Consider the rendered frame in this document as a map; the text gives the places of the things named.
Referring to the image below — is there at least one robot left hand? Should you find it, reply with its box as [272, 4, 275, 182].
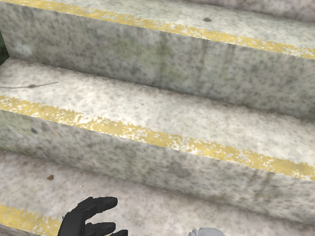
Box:
[57, 197, 128, 236]

